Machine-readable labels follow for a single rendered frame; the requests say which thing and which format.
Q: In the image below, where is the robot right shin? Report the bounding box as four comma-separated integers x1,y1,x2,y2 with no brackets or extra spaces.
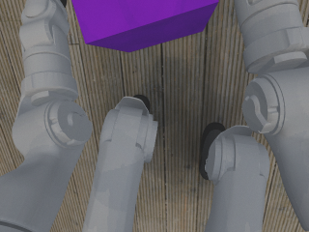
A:
205,125,270,180

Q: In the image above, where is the right robot upper arm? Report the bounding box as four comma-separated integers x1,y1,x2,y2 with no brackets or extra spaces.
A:
241,67,309,231

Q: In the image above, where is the robot right forearm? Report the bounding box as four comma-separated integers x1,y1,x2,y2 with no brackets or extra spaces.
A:
234,0,309,76

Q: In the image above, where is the carton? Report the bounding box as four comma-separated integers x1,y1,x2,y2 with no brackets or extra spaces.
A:
71,0,219,52

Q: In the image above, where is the left robot upper arm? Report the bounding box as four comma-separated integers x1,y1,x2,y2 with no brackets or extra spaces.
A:
0,99,93,232

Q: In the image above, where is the robot left shin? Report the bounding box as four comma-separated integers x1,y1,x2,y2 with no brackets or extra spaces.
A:
98,96,150,149

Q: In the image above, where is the robot shin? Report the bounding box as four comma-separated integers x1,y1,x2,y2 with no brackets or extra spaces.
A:
205,125,270,180
98,96,150,149

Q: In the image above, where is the robot left forearm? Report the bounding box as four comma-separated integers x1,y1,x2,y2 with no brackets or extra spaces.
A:
15,0,79,119

